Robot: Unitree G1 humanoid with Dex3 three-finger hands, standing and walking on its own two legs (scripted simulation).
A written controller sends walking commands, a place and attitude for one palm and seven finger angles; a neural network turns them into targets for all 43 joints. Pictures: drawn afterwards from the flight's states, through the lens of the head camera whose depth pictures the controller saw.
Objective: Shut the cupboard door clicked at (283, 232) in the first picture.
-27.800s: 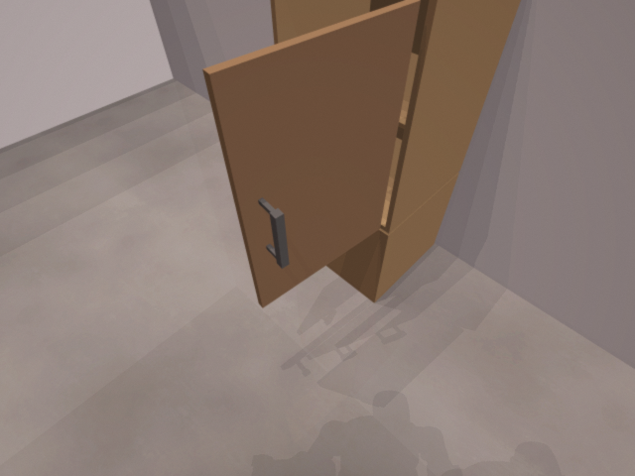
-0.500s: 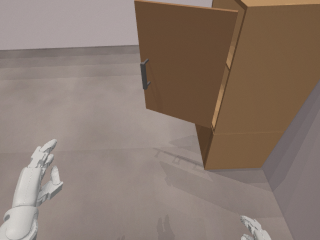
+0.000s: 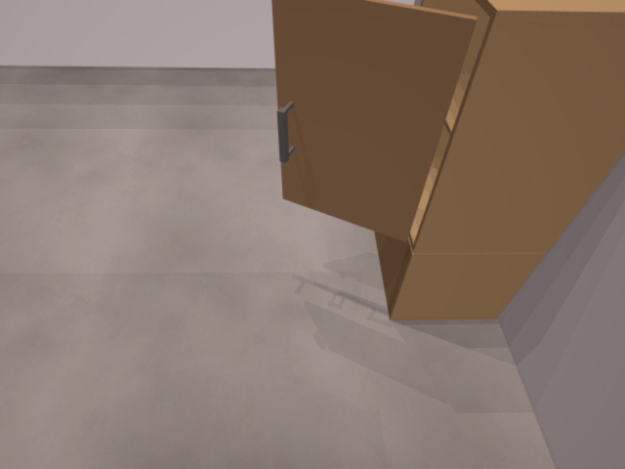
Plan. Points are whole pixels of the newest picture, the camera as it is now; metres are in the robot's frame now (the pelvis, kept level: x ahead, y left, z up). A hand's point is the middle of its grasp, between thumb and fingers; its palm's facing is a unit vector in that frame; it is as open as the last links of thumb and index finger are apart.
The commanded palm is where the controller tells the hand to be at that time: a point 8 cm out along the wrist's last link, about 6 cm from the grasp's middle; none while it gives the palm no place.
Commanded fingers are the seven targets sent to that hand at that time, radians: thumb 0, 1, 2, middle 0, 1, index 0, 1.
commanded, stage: let the arm hang, fingers relaxed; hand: left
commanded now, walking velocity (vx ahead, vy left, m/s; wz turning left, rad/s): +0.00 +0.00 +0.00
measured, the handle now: (287, 132) +0.89 +0.12 -0.08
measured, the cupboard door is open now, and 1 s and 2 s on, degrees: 63 63 63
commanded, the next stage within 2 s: look to check the result in 0.50 s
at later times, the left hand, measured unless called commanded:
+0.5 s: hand out of the picture +0.00 +0.17 -0.18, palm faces +0.03 -0.99 -0.16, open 7.4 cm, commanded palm none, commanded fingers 0.00 0.90 0.90 -0.20 -0.30 -0.20 -0.30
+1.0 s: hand out of the picture +0.03 +0.20 -0.17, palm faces +0.00 -0.97 -0.25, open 7.4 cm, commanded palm none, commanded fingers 0.00 0.90 0.90 -0.20 -0.30 -0.20 -0.30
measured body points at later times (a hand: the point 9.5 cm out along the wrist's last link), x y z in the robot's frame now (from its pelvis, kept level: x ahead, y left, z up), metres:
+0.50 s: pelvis +0.00 +0.01 +0.00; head +0.00 +0.01 +0.45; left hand +0.00 +0.22 -0.16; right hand -0.01 -0.21 -0.16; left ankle +0.04 +0.10 -0.74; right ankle +0.00 -0.10 -0.74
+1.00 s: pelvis +0.01 +0.00 +0.00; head +0.02 +0.00 +0.45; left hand +0.03 +0.25 -0.15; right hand +0.03 -0.24 -0.15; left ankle +0.04 +0.10 -0.74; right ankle +0.00 -0.10 -0.74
